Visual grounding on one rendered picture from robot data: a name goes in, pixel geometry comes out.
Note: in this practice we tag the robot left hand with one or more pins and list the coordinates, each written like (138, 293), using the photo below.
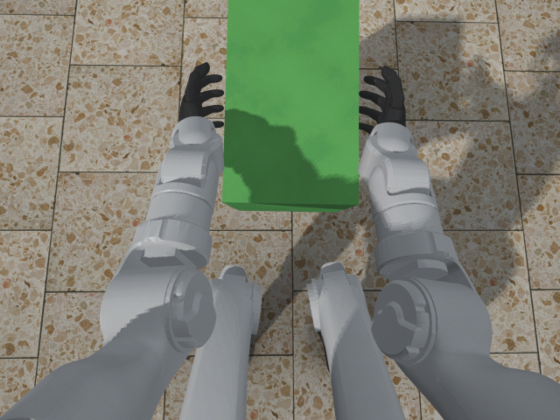
(191, 104)

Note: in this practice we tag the left robot upper arm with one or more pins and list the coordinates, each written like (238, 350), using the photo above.
(151, 319)

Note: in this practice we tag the right robot upper arm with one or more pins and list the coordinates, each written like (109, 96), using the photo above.
(439, 334)

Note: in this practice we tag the right robot foot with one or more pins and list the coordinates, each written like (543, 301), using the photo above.
(320, 335)

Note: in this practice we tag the right robot forearm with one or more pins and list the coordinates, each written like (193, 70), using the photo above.
(411, 240)

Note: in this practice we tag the left robot forearm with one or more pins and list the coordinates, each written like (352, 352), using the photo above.
(176, 229)

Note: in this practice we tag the robot right hand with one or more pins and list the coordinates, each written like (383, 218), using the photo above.
(392, 107)

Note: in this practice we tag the carton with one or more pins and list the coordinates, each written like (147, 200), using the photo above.
(291, 134)

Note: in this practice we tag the left robot thigh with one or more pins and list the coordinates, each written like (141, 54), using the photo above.
(217, 387)

